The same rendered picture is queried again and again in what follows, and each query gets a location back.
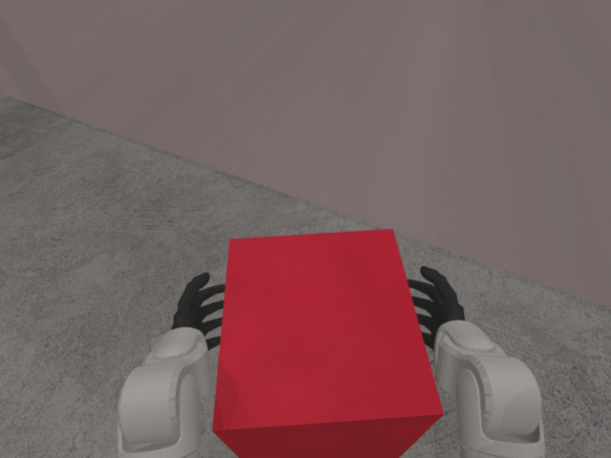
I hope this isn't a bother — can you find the left robot forearm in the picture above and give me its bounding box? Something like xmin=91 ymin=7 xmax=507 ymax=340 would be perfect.
xmin=117 ymin=327 xmax=213 ymax=458

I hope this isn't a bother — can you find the right robot forearm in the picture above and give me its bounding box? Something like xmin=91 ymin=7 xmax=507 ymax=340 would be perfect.
xmin=433 ymin=321 xmax=546 ymax=458

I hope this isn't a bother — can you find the left robot hand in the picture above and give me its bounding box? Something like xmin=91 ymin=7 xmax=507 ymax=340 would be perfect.
xmin=172 ymin=272 xmax=225 ymax=351

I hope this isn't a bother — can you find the carton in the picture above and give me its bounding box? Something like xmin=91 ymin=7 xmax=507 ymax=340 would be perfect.
xmin=212 ymin=229 xmax=444 ymax=458

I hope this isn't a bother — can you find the right robot hand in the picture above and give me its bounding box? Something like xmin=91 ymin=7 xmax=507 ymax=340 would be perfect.
xmin=407 ymin=266 xmax=465 ymax=351

